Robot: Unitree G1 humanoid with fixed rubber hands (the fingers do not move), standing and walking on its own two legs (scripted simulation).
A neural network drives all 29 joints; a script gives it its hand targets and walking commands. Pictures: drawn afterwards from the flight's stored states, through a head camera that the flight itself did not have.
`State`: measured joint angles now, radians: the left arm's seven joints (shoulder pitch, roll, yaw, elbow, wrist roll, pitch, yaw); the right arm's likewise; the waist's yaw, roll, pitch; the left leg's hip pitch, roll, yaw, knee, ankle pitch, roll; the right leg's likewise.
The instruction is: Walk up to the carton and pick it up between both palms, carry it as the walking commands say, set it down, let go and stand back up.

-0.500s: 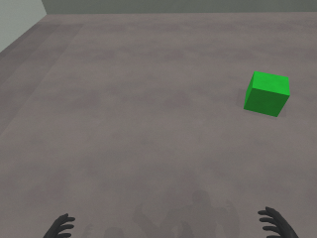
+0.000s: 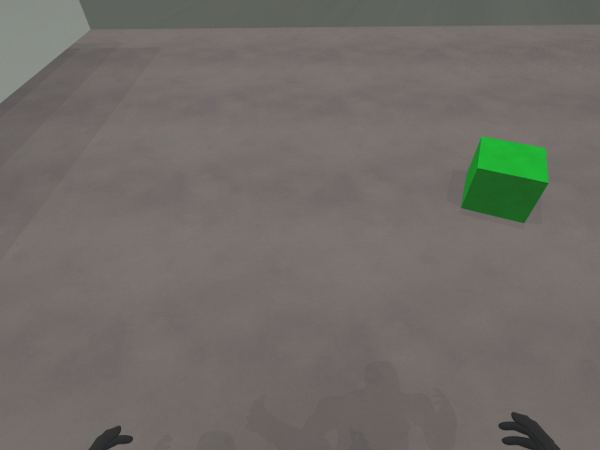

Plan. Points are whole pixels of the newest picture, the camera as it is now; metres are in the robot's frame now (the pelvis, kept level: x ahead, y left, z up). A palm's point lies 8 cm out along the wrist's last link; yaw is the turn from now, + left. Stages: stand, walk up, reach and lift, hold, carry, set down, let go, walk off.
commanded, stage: stand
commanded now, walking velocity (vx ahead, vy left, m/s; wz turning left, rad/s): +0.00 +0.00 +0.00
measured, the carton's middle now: (502, 178) +1.41 -0.97 -0.65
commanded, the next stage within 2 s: walk up in 1.46 s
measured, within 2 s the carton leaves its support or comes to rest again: neither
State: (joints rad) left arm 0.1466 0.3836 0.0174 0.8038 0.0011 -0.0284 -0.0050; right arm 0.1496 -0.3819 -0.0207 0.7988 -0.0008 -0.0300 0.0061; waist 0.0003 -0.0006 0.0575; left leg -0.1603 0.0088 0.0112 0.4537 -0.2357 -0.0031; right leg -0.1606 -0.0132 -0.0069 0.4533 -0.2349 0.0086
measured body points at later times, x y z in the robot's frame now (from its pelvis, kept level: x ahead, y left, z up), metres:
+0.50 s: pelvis +0.00 +0.00 +0.01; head +0.00 +0.00 +0.45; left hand +0.12 +0.31 -0.10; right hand +0.12 -0.31 -0.10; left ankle +0.01 +0.12 -0.74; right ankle +0.01 -0.12 -0.74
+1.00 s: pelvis +0.00 +0.00 +0.01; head +0.01 +0.00 +0.46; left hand +0.11 +0.31 -0.11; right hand +0.11 -0.32 -0.11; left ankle +0.01 +0.12 -0.74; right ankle +0.01 -0.13 -0.74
